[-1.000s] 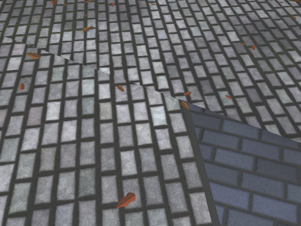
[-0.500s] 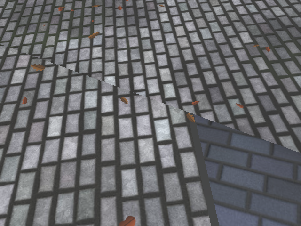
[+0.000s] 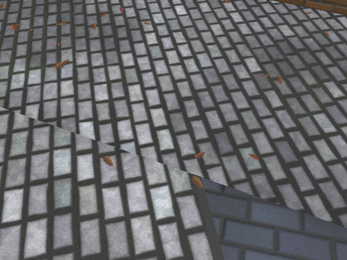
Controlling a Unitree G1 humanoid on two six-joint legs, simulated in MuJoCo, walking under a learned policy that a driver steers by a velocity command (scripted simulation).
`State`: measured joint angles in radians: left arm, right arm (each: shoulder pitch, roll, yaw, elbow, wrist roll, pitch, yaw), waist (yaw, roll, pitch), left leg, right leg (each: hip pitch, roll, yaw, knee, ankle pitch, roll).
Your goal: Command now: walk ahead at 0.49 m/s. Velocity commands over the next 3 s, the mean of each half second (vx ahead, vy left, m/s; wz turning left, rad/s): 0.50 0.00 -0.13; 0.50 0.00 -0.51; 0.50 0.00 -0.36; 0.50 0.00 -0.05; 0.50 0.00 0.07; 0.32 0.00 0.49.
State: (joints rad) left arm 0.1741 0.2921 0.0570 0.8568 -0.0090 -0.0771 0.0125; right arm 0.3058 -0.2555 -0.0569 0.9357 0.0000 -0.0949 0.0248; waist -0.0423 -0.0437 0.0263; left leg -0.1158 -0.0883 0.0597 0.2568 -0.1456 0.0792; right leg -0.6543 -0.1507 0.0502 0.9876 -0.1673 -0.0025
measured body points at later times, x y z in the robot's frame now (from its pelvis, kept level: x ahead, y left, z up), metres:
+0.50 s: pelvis +0.30 -0.08 +0.00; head +0.32 -0.09 +0.45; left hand +0.31 +0.16 -0.14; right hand +0.41 -0.32 -0.13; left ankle +0.39 +0.08 -0.68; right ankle +0.30 -0.16 -0.75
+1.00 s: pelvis +0.59 -0.07 +0.00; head +0.59 -0.07 +0.45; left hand +0.81 +0.10 -0.12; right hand +0.50 -0.29 -0.14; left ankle +0.58 +0.04 -0.75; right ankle +0.64 -0.25 -0.68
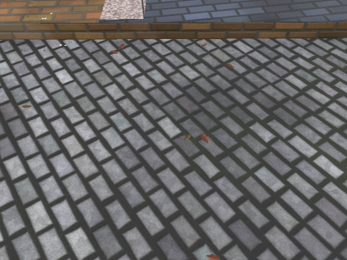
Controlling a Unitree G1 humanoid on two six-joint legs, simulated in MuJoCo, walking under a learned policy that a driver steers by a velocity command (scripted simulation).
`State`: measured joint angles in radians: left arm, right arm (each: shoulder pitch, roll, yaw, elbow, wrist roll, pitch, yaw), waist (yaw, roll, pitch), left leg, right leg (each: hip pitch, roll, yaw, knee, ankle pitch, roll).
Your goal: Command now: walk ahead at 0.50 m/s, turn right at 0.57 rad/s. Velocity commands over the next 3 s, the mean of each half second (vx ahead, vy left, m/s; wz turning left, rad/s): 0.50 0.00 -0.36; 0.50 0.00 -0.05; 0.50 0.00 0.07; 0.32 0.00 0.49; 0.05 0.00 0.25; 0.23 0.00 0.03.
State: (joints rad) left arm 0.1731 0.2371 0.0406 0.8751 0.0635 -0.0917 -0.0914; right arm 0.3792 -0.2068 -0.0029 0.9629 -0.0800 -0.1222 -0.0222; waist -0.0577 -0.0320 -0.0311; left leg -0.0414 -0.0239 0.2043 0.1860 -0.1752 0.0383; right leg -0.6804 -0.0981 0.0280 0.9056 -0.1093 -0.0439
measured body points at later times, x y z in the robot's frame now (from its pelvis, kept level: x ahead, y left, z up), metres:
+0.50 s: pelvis +0.27 -0.06 -0.05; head +0.28 -0.06 +0.40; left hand +0.24 +0.17 -0.19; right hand +0.44 -0.31 -0.14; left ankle +0.44 +0.06 -0.73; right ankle +0.17 -0.15 -0.75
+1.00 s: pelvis +0.57 -0.10 -0.15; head +0.58 -0.11 +0.30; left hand +0.80 +0.10 -0.24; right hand +0.50 -0.35 -0.29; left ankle +0.52 +0.02 -0.89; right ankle +0.71 -0.27 -0.85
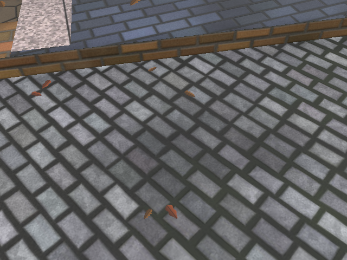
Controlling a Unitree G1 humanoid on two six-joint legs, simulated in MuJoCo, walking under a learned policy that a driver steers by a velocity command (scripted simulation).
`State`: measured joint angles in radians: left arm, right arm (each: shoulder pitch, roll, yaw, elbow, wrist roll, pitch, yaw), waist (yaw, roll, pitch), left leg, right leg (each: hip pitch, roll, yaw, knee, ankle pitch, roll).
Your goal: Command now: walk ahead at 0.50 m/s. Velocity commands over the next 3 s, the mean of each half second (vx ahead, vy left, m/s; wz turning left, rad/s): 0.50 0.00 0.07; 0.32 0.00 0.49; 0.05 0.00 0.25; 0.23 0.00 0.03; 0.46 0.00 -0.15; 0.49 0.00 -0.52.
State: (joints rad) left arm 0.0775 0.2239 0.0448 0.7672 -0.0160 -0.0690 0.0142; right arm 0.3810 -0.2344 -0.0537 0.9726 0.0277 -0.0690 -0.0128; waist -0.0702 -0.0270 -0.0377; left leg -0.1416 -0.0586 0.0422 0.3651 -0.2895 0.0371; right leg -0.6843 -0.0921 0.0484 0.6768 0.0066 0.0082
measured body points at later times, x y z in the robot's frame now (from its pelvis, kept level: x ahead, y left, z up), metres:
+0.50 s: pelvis +0.26 -0.05 +0.01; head +0.29 -0.06 +0.46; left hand +0.25 +0.22 -0.12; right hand +0.45 -0.29 -0.11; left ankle +0.45 +0.12 -0.68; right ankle +0.17 -0.14 -0.74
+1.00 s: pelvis +0.49 +0.01 +0.00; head +0.54 +0.04 +0.45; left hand +0.61 +0.32 -0.10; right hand +0.67 -0.23 -0.11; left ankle +0.47 +0.09 -0.74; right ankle +0.68 -0.10 -0.69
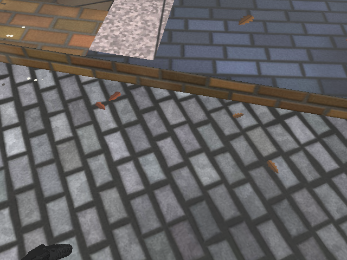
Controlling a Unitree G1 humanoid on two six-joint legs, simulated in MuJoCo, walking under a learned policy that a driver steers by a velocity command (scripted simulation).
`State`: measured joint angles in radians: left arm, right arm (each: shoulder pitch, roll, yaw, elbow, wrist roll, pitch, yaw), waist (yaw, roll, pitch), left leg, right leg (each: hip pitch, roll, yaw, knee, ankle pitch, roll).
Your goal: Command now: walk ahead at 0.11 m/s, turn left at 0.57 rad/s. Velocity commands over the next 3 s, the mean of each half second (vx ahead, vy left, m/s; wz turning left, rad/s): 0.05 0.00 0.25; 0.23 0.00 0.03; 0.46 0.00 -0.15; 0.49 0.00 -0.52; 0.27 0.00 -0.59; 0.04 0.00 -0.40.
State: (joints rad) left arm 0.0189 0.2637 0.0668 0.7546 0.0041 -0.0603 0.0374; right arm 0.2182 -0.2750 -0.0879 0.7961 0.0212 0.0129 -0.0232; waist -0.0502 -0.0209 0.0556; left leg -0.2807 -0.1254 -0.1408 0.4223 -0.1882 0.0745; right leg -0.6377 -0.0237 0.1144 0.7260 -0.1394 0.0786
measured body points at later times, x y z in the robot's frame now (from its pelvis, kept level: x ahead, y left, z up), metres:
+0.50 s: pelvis +0.07 -0.02 -0.01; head +0.09 -0.02 +0.44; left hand +0.17 +0.25 -0.13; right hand +0.21 -0.27 -0.13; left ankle +0.04 +0.11 -0.74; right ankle +0.14 -0.13 -0.74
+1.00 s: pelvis +0.18 -0.04 +0.00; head +0.20 -0.05 +0.45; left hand +0.18 +0.24 -0.12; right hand +0.32 -0.30 -0.12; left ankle +0.15 +0.12 -0.66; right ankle +0.15 -0.12 -0.74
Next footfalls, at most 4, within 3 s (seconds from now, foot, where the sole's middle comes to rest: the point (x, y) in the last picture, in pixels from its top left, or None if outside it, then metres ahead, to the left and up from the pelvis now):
0.12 right None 0.18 -0.13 -0.78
0.46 left None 0.08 0.12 -0.78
1.32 left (128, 233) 0.52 0.15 -0.78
1.82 right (186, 177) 0.75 -0.08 -0.78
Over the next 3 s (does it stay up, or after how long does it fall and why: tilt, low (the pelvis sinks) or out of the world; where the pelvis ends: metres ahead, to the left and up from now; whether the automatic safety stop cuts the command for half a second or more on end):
stays up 0.87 -0.08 0.00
